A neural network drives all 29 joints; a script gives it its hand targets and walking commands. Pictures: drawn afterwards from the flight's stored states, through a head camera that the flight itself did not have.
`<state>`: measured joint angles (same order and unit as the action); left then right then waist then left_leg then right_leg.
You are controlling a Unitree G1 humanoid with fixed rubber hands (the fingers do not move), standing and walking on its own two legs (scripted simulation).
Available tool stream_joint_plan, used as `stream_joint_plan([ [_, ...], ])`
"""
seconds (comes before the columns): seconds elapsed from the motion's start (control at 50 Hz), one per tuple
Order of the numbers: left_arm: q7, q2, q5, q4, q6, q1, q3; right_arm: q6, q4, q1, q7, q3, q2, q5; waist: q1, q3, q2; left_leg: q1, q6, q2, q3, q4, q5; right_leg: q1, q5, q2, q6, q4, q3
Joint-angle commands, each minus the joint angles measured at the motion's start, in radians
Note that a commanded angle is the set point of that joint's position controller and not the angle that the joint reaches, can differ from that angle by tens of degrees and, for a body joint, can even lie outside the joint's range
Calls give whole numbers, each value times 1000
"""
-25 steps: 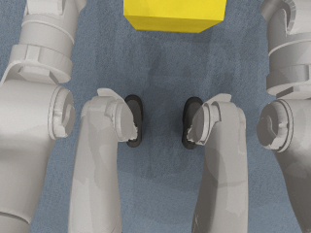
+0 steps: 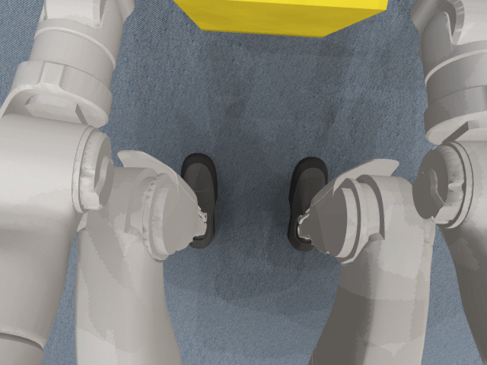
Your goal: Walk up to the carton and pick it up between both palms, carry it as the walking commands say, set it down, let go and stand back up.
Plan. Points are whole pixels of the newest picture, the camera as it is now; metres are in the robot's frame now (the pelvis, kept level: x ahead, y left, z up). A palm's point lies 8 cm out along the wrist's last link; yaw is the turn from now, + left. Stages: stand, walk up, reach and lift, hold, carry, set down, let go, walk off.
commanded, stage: reach and lift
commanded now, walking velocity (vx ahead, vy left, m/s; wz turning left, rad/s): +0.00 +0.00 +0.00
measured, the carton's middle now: out of the picture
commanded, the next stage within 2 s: none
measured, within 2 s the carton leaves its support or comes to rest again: leaves its support in 1.72 s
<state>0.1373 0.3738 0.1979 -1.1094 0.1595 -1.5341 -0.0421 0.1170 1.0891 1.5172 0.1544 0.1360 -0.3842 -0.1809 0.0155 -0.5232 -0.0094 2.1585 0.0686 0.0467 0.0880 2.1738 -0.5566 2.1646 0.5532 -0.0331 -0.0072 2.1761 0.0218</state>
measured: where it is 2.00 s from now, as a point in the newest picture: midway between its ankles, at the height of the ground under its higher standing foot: (251, 217)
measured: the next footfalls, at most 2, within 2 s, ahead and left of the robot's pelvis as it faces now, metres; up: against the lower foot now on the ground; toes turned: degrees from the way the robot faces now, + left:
none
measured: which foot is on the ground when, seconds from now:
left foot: down 0.00-1.00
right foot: down 0.00-1.00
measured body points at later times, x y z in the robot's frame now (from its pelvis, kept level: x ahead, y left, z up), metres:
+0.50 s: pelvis +0.01 +0.00 -0.01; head +0.39 +0.00 +0.21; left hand +0.58 +0.17 -0.20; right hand +0.58 -0.20 -0.19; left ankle +0.13 +0.10 -0.34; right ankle +0.12 -0.13 -0.34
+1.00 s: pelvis +0.01 +0.00 -0.01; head +0.39 +0.00 +0.21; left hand +0.58 +0.14 -0.20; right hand +0.58 -0.17 -0.19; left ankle +0.13 +0.10 -0.34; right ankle +0.12 -0.13 -0.34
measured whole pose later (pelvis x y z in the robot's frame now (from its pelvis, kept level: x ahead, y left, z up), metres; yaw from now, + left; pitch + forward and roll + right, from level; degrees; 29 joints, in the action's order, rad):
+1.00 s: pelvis +0.01 +0.00 -0.01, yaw +0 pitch +32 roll +0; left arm 0.13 0.35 0.26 -1.12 0.12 -1.57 0.05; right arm 0.09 1.11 1.55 0.13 0.03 -0.36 -0.24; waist 0.02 -0.52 -0.01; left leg 2.19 0.07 0.04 0.08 2.22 -0.58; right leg 2.19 0.58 -0.03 -0.01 2.22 0.02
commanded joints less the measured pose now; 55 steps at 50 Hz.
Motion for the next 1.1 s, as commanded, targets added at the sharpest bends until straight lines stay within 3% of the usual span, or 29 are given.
stream_joint_plan([
  [0.0,-1,256,73,47,-88,-387,8,-61,-27,365,-22,-46,-144,-113,-8,1443,-29,-686,-66,-72,-131,-101,372,-486,-310,50,-21,-80,-57],
  [0.02,-4,241,80,87,-94,-400,8,-67,-43,371,-24,-56,-141,-123,-11,1467,-21,-693,-70,-72,-124,-91,381,-503,-327,48,-14,-78,-52],
  [0.04,0,240,88,66,-91,-387,9,-68,-33,354,-19,-45,-164,-103,12,1503,-36,-713,-71,-72,-125,-77,409,-521,-349,46,-17,-70,-60],
  [0.06,-5,236,95,65,-91,-372,14,-62,-4,340,-22,-71,-123,-126,-8,1491,-38,-704,-69,-76,-126,-85,414,-535,-360,45,-19,-64,-54],
  [0.08,-8,211,112,86,-90,-375,42,-68,-38,343,-22,-67,-137,-127,15,1503,-18,-710,-70,-74,-132,-91,415,-552,-375,48,-12,-62,-58],
  [0.18,-5,220,104,123,-97,-372,19,-73,-91,346,-19,-73,-133,-130,2,1549,-22,-735,-69,-80,-120,-74,471,-584,-431,53,-13,-59,-58],
  [0.2,-4,214,105,112,-97,-356,21,-69,-46,307,-21,-62,-129,-121,6,1529,-15,-735,-69,-81,-129,-81,478,-542,-424,57,-15,-48,-65],
  [0.22,-2,226,95,111,-97,-354,5,-71,-67,316,-21,-61,-150,-130,-10,1534,-9,-742,-69,-82,-115,-69,474,-540,-410,56,-9,-54,-57],
  [0.26,-8,206,121,102,-92,-355,25,-66,-69,326,-20,-76,-134,-128,12,1523,-33,-724,-64,-80,-118,-79,445,-556,-391,52,-11,-66,-61],
  [0.28,-7,214,105,113,-94,-352,14,-65,-52,310,-23,-76,-114,-129,-2,1500,-27,-713,-61,-81,-122,-88,450,-549,-406,58,-11,-60,-61],
  [0.32,-6,200,98,116,-95,-346,25,-66,-43,295,-26,-58,-124,-130,9,1507,11,-765,-67,-82,-124,-87,449,-516,-384,56,-6,-62,-68],
  [0.36,-8,193,125,109,-90,-356,37,-65,-54,320,-24,-76,-110,-134,18,1509,-29,-736,-60,-83,-120,-96,442,-557,-386,57,-10,-73,-65],
  [0.4,-11,186,118,104,-90,-351,35,-61,-23,306,-25,-74,-109,-131,13,1475,-22,-719,-66,-83,-106,-87,421,-549,-374,56,-9,-77,-63],
  [0.44,-7,182,122,139,-96,-386,35,-68,-92,355,-23,-104,-79,-153,-5,1519,-39,-741,-59,-87,-109,-86,439,-571,-391,59,-10,-74,-61],
  [0.52,-12,143,133,120,-94,-395,66,-66,-58,339,-22,-97,-62,-139,36,1495,-22,-745,-62,-86,-110,-88,413,-555,-369,59,-9,-79,-68],
  [0.54,-10,141,125,116,-93,-380,63,-66,-46,329,-27,-96,-34,-152,11,1476,-12,-742,-59,-87,-117,-96,430,-528,-382,66,-11,-71,-68],
  [0.58,-13,98,147,134,-97,-411,82,-67,-70,362,-32,-120,-7,-148,23,1473,-28,-752,-59,-91,-121,-94,432,-539,-368,68,-8,-83,-63],
  [0.6,-15,102,128,145,-99,-424,73,-68,-73,363,-34,-131,11,-161,8,1457,-22,-719,-57,-91,-113,-99,417,-542,-374,67,-8,-84,-58],
  [0.62,-18,76,147,149,-97,-428,86,-69,-58,368,-34,-118,-1,-143,32,1452,-16,-721,-63,-94,-111,-97,424,-549,-381,67,-4,-87,-61],
  [0.68,-13,73,133,152,-103,-432,88,-72,-94,402,-34,-134,43,-159,10,1486,-37,-732,-57,-97,-114,-109,430,-574,-390,73,-14,-79,-66],
  [0.72,-19,23,145,142,-104,-446,114,-72,-70,403,-39,-145,69,-158,34,1466,-29,-746,-54,-98,-123,-113,423,-562,-379,76,-11,-84,-66],
  [0.74,-23,11,144,130,-103,-429,110,-72,-68,384,-40,-150,85,-160,16,1458,-19,-747,-56,-100,-120,-96,451,-555,-393,77,-10,-78,-60],
  [0.76,-24,2,146,119,-102,-425,109,-74,-54,392,-42,-138,68,-150,28,1425,-20,-720,-59,-103,-112,-106,412,-563,-363,75,-8,-93,-60],
  [0.78,-23,12,124,129,-107,-445,89,-70,-58,416,-46,-153,91,-162,4,1409,-36,-696,-57,-105,-108,-108,393,-561,-355,80,-11,-93,-53],
  [0.82,-23,-2,116,115,-105,-447,89,-73,-55,404,-46,-150,109,-150,15,1409,-40,-704,-54,-104,-111,-109,401,-560,-357,84,-15,-93,-58],
  [0.9,-24,-29,63,73,-105,-404,71,-71,2,370,-47,-137,132,-123,-4,1340,-26,-664,-58,-114,-105,-118,399,-549,-355,95,-17,-97,-52],
  [0.96,-51,-140,100,97,-110,-458,105,-72,-32,431,-70,-164,227,-122,20,1354,-45,-668,-55,-121,-112,-108,401,-559,-360,97,-14,-100,-49],
  [1.02,-93,-299,86,100,-104,-509,131,-66,-59,491,-112,-211,405,-129,3,1343,-44,-658,-47,-126,-110,-93,401,-559,-369,104,-11,-88,-49],
  [1.08,-171,-561,65,127,-84,-572,174,-47,-50,535,-186,-223,645,-97,20,1272,-29,-637,-48,-137,-117,-91,365,-507,-329,110,-1,-76,-60],
])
